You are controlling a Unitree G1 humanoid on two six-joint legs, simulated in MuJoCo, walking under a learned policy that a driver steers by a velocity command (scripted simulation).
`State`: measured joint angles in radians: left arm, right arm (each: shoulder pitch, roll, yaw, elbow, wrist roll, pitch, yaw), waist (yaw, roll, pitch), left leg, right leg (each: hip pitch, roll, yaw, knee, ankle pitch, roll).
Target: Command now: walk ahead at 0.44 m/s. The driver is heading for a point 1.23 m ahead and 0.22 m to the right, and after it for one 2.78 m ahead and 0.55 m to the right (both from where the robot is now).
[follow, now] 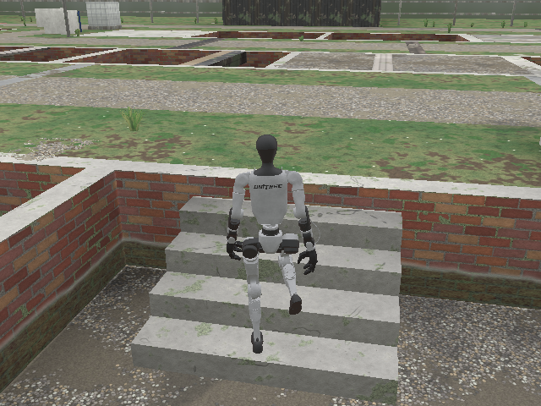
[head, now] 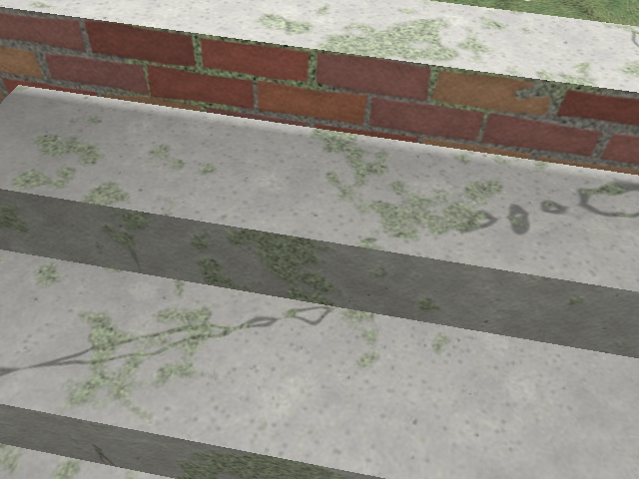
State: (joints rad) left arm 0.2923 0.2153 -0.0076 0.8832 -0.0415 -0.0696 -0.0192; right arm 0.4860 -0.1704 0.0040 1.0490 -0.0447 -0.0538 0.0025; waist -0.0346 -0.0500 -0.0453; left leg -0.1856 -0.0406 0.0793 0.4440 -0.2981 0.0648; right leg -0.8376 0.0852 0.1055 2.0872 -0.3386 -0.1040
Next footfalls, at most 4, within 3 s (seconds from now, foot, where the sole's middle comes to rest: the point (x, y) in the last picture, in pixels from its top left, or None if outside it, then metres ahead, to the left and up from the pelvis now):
0.22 right None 0.24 -0.08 -0.60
0.78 left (194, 365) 0.60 0.20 -0.43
1.38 right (312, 189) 0.86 0.00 -0.26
1.90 left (307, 3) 1.22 0.01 -0.09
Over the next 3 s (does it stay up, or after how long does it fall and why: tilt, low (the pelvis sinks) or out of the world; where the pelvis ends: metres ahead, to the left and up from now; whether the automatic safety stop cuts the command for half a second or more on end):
stays up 1.50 -0.29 0.66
